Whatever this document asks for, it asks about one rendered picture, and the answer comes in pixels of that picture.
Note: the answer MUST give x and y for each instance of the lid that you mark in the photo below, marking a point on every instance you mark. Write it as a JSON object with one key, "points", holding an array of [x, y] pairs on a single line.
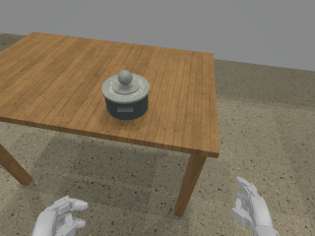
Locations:
{"points": [[124, 94]]}

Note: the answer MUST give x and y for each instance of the knob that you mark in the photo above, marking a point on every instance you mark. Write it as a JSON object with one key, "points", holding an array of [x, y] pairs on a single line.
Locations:
{"points": [[124, 77]]}

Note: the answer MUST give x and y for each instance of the robot left hand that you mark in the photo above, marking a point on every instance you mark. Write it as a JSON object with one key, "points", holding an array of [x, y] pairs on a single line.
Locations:
{"points": [[47, 223]]}

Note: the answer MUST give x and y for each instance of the table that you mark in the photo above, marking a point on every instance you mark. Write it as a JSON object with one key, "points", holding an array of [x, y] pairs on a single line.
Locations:
{"points": [[54, 82]]}

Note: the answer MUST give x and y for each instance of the robot right hand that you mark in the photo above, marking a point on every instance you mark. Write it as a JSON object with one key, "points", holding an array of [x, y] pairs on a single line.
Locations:
{"points": [[255, 212]]}

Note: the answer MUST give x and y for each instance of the right robot forearm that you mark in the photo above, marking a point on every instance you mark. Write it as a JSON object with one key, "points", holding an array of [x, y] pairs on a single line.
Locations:
{"points": [[265, 230]]}

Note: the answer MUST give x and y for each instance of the pot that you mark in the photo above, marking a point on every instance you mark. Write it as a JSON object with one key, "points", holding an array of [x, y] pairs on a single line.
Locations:
{"points": [[127, 111]]}

